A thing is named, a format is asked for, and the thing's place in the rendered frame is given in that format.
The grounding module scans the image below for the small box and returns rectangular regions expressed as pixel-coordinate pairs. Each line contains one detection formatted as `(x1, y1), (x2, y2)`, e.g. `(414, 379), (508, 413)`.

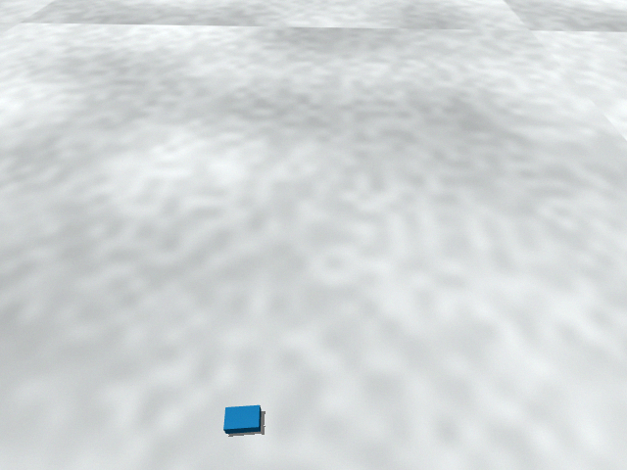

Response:
(223, 405), (262, 434)

